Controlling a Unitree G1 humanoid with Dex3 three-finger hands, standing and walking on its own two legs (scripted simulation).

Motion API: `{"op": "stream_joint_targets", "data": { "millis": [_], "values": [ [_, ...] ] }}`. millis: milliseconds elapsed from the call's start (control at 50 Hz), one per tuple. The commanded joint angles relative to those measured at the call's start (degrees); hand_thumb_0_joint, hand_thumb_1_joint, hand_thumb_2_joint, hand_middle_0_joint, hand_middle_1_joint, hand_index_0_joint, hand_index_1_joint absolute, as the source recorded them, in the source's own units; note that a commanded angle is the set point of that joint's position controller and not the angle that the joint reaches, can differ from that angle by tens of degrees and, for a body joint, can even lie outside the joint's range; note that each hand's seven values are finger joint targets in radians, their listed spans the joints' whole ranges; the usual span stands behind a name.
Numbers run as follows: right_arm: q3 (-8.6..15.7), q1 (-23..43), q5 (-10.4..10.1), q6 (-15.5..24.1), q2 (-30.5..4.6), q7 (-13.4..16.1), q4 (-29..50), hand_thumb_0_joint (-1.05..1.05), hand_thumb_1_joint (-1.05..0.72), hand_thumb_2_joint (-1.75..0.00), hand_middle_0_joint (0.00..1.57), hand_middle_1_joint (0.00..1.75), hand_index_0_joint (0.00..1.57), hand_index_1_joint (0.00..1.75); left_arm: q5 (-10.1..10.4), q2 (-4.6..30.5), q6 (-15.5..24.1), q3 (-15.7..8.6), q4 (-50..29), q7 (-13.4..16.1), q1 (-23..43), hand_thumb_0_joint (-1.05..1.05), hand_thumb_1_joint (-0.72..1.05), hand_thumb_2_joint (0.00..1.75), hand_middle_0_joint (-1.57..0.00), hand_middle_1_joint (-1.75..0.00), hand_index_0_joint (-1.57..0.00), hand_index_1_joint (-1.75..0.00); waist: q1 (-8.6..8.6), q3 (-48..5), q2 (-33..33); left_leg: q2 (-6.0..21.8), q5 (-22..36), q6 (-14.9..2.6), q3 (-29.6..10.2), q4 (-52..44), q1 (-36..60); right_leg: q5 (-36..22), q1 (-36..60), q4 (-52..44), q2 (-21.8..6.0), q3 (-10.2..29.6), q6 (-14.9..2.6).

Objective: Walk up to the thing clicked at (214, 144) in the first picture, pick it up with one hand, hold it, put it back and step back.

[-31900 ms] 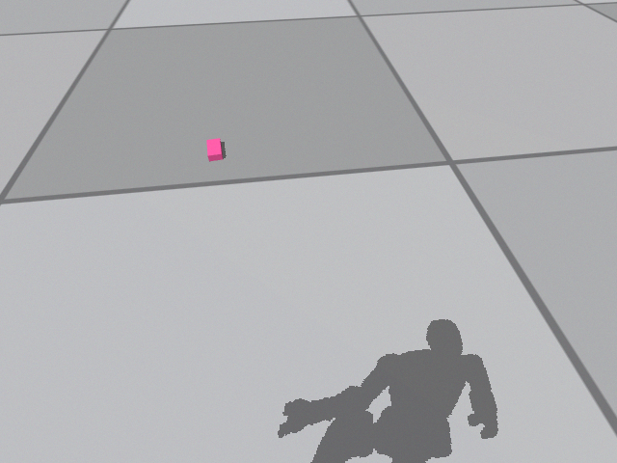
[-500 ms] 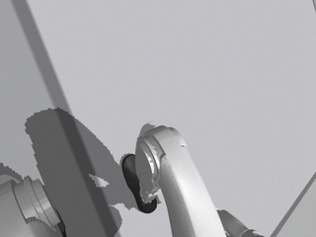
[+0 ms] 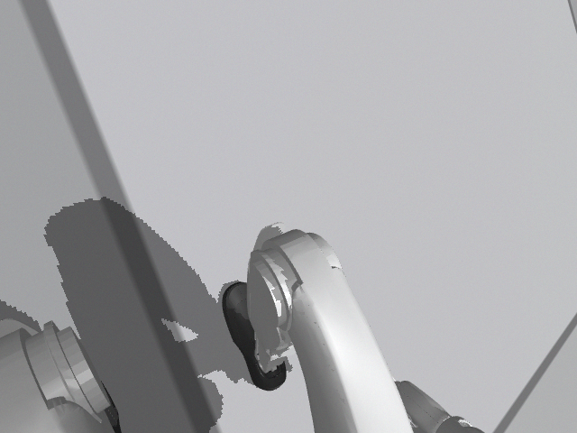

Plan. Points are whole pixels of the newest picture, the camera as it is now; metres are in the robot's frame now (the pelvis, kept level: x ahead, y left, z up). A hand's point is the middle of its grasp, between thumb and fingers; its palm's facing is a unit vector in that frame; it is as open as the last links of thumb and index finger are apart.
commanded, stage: close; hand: left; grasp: from above
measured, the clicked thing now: out of the picture +0.46 +0.36 -0.29
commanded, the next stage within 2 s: settle in 0.16 s
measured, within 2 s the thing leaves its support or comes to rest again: leaves its support in 0.58 s
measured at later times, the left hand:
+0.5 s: hand out of the picture +0.45 +0.36 -0.25, palm faces -0.44 -0.17 -0.88, open 10.3 cm
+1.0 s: hand out of the picture +0.44 +0.38 -0.17, palm faces -0.44 -0.13 -0.89, open 10.2 cm
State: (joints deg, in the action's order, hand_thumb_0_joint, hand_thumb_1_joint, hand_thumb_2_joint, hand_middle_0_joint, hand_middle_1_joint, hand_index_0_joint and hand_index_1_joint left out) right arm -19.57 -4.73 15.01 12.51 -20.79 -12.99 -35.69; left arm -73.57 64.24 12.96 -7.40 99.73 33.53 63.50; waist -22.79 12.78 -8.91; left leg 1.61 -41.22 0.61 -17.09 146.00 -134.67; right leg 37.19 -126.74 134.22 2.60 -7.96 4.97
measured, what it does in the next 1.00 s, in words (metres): stands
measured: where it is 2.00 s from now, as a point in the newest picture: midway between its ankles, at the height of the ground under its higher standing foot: (191, 398)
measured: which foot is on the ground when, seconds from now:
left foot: down 0.00-1.00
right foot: down 0.00-1.00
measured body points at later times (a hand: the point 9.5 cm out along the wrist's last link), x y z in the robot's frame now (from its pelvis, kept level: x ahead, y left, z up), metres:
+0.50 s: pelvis +0.00 +0.00 +0.00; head +0.29 +0.13 +0.31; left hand +0.47 +0.36 -0.20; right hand +0.06 -0.25 -0.05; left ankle +0.06 +0.13 -0.27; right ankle +0.12 -0.13 -0.27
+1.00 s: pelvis +0.00 +0.00 +0.01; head +0.25 +0.12 +0.37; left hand +0.46 +0.38 -0.12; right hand +0.11 -0.26 -0.07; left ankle +0.06 +0.13 -0.27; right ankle +0.12 -0.13 -0.27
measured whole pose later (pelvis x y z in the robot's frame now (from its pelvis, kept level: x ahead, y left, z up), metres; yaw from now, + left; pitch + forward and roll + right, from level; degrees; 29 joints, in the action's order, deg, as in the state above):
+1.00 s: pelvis +0.00 +0.00 +0.01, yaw +3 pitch +33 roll -13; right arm -10.2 -6.6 8.9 6.3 -19.5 -13.0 -35.6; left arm -69.6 51.9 8.5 -4.9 81.0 18.1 58.0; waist -16.3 2.6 -1.5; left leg 0.7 -39.7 0.2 -12.8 141.4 -135.8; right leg 38.2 -128.3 132.7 0.3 -5.2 3.7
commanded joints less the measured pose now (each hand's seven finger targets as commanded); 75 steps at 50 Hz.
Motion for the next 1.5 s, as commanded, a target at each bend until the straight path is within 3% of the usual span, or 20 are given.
{"op": "stream_joint_targets", "data": {
  "millis": [0,240,360,480,520,540,560,580,600,640,700,740,880,1120,1140,1220,1240,1340,1380,1480],
  "values": [
    [6.08,-11.18,-0.12,-0.69,-20.14,0.91,-0.93,0.0,-0.88,-0.9,0.2,0.3,0.2,0.3,1.72,13.46,-0.5,-0.23,-5.57,2.04,12.0,0.0,0.36,0.62,-0.68,-0.74,-0.72,-0.7,-3.46,-36.91,31.76,1.95,13.7,-0.54,6.84,-15.31,29.05,-14.67,19.54,-10.18,1.94,-8.47,-5.34],
    [5.14,-11.27,0.01,-1.45,-19.88,1.32,-0.71,0.0,-0.89,-0.9,0.2,0.3,0.2,0.3,1.74,15.2,0.17,-0.48,-5.5,1.4,10.64,0.0,0.52,0.64,-0.83,-0.7,-0.85,-0.67,-3.41,-37.42,31.28,2.03,14.08,-0.74,7.03,-15.1,28.97,-15.03,21.4,-10.79,2.17,-8.1,-5.16],
    [5.2,-12.19,-0.2,-1.4,-19.63,1.29,-0.97,0.0,-0.9,-0.9,0.2,0.3,0.2,0.3,1.87,15.16,-0.43,-0.82,-6.71,0.65,11.82,0.0,0.37,0.58,-0.78,-0.64,-0.81,-0.61,-3.27,-37.23,32.22,2.04,14.52,-0.42,6.63,-14.95,29.93,-14.95,19.27,-9.91,1.68,-8.27,-5.34],
    [6.92,-11.72,-0.49,-1.65,-19.75,1.39,-0.36,0.0,-0.9,-0.9,0.2,0.3,0.2,0.3,1.92,15.03,-0.96,-1.65,-10.41,0.05,11.46,0.0,0.4,0.6,-0.81,-0.62,-0.83,-0.61,-2.01,-40.12,34.69,1.81,14.52,-0.27,7.44,-15.46,31.19,-14.85,20.18,-10.24,1.91,-7.94,-5.74],
    [7.3,-11.88,-0.7,-1.45,-19.23,1.27,0.24,0.0,-0.9,-0.9,0.2,0.3,0.2,0.3,2.32,14.87,-0.75,-1.65,-17.98,-0.4,15.58,0.0,0.44,0.58,-0.83,-0.63,-0.86,-0.6,-1.22,-43.3,37.06,1.58,17.0,0.03,7.73,-15.69,33.24,-16.84,20.68,-10.04,1.64,-7.78,-5.93],
    [7.74,-12.24,-0.9,-1.53,-18.95,1.15,-0.82,0.0,-0.9,-0.9,0.2,0.3,0.2,0.3,1.77,15.42,-1.61,-2.46,-14.12,-0.69,12.01,0.0,0.44,0.59,-0.84,-0.63,-0.86,-0.6,-0.9,-43.25,37.43,1.69,16.45,-0.12,8.03,-15.61,33.57,-16.25,20.55,-10.04,1.65,-7.42,-5.93],
    [8.27,-12.03,-1.0,-1.46,-19.17,0.91,0.06,0.0,-0.9,-0.9,0.2,0.3,0.2,0.3,2.4,14.63,-1.27,-2.25,-20.77,-1.19,15.48,0.0,0.45,0.6,-0.85,-0.62,-0.87,-0.6,-0.52,-45.81,38.7,1.52,18.68,0.01,8.14,-15.13,34.12,-17.77,20.11,-9.95,1.64,-7.64,-5.93],
    [8.56,-12.24,-1.12,-1.66,-18.87,0.96,-0.35,0.0,-0.9,-0.9,0.2,0.3,0.2,0.3,2.88,13.56,-1.9,-2.65,-17.25,-1.37,11.31,0.0,0.46,0.6,-0.85,-0.61,-0.87,-0.59,-0.07,-46.42,37.66,1.57,19.07,0.1,7.99,-15.8,35.14,-17.9,21.29,-10.11,1.67,-7.69,-6.06],
    [9.01,-12.65,-1.47,-1.71,-19.0,0.67,-0.67,0.0,-0.9,-0.9,0.2,0.3,0.2,0.3,2.43,13.0,-2.06,-1.98,-18.94,-1.97,12.52,0.0,0.48,0.58,-0.85,-0.62,-0.88,-0.6,-0.31,-45.64,38.59,1.35,19.84,0.16,8.38,-15.25,34.2,-18.36,19.83,-9.79,1.42,-7.52,-6.21],
    [9.98,-13.21,-1.77,-2.34,-18.51,0.59,-0.94,0.0,-0.9,-0.9,0.2,0.3,0.2,0.3,2.79,12.75,-2.93,-3.57,-19.51,-2.6,9.65,0.0,0.48,0.58,-0.85,-0.63,-0.88,-0.6,1.49,-47.35,38.57,1.1,19.89,0.27,8.54,-16.13,34.17,-17.87,19.68,-9.68,1.44,-7.4,-6.56],
    [11.31,-12.38,-2.62,-3.2,-17.11,0.13,-0.27,0.0,-0.9,-0.9,0.2,0.3,0.2,0.3,3.73,8.76,-3.75,-1.53,-25.54,-4.83,11.3,0.0,0.54,0.58,-0.89,-0.62,-0.93,-0.59,2.61,-50.1,40.87,0.83,18.7,0.09,9.41,-17.5,34.98,-17.38,19.39,-10.27,1.24,-6.53,-6.64],
    [12.57,-13.18,-3.61,-3.66,-17.32,0.01,-1.05,0.0,-0.9,-0.9,0.2,0.3,0.2,0.3,4.12,6.91,-4.86,-1.08,-23.84,-6.54,9.37,0.0,0.53,0.58,-0.89,-0.6,-0.92,-0.57,2.95,-47.14,37.67,0.58,17.55,-0.08,9.51,-17.73,33.06,-16.07,16.43,-10.45,1.01,-6.28,-6.78],
    [14.85,-14.54,-5.85,-6.0,-15.84,0.17,-0.61,0.0,-0.9,-0.9,0.2,0.3,0.2,0.3,5.33,1.07,-5.01,1.21,-26.58,-12.04,10.85,0.0,0.61,0.61,-0.97,-0.61,-0.99,-0.59,3.02,-48.58,32.52,-0.34,13.96,-1.18,10.57,-18.73,29.63,-14.03,16.59,-12.34,0.31,-4.7,-6.71],
    [16.42,-15.92,-7.11,-9.71,-13.45,2.64,0.63,0.0,-0.9,-0.9,0.2,0.3,0.2,0.3,3.73,1.24,-3.02,0.61,-31.19,-15.91,14.13,0.0,0.61,0.65,-0.96,-0.65,-0.99,-0.63,4.62,-52.84,31.38,-1.35,13.94,-1.41,12.56,-20.57,30.97,-12.97,18.04,-13.98,-0.45,-2.76,-6.84],
    [16.91,-16.21,-7.21,-9.94,-14.32,3.14,0.85,0.0,-0.9,-0.9,0.2,0.3,0.2,0.3,3.79,2.85,-3.01,-0.86,-32.17,-15.89,14.36,0.0,0.62,0.67,-0.96,-0.66,-0.99,-0.64,5.35,-52.83,31.01,-1.61,13.7,-1.29,12.24,-20.99,31.42,-12.39,16.43,-14.12,-0.73,-3.03,-7.07],
    [16.99,-16.17,-7.39,-10.87,-13.39,3.86,1.08,0.0,-0.9,-0.9,0.2,0.3,0.2,0.3,3.74,1.67,-3.08,0.12,-32.53,-16.82,14.64,0.0,0.59,0.71,-0.95,-0.69,-0.96,-0.67,5.27,-53.1,31.41,-1.45,12.38,-1.29,12.37,-21.97,31.96,-10.81,16.3,-14.58,-0.68,-2.7,-7.35],
    [17.25,-16.81,-7.52,-11.09,-13.63,4.17,1.06,0.0,-0.93,-0.91,0.2,0.3,0.2,0.3,3.94,3.23,-2.98,-1.23,-34.7,-16.7,15.79,0.0,0.61,0.64,-0.97,-0.73,-1.01,-0.69,5.63,-54.64,31.8,-1.72,13.04,-1.37,12.68,-22.14,32.18,-11.55,17.18,-14.88,-0.88,-2.56,-7.18],
    [18.24,-17.33,-8.22,-12.36,-12.92,5.02,1.04,0.0,-0.88,-0.89,0.2,0.3,0.2,0.3,5.21,2.49,-4.14,-1.27,-35.4,-18.93,12.85,0.0,0.54,0.66,-0.87,-0.65,-0.9,-0.61,6.92,-56.7,30.04,-1.81,13.54,-1.73,13.56,-23.54,32.56,-11.7,19.23,-16.59,-0.95,-1.74,-7.18],
    [18.68,-17.19,-8.67,-12.69,-12.4,5.3,0.57,0.0,-0.91,-0.9,0.2,0.3,0.2,0.3,6.01,0.62,-4.67,-0.42,-35.21,-20.48,10.29,0.0,0.6,0.64,-0.93,-0.71,-0.97,-0.67,7.59,-55.69,30.44,-1.74,13.61,-1.53,13.65,-24.67,33.92,-11.5,18.61,-16.79,-1.16,-1.4,-7.33],
    [20.2,-17.85,-9.7,-13.98,-11.86,6.15,0.92,0.0,-0.91,-0.9,0.2,0.3,0.2,0.3,7.95,0.77,-4.96,-1.78,-41.51,-22.98,8.16,0.0,0.62,0.62,-0.93,-0.7,-0.97,-0.65,9.31,-59.42,29.19,-2.19,14.02,-1.93,14.49,-26.39,34.97,-11.59,21.96,-19.19,-1.58,-0.4,-7.26]
  ]
}}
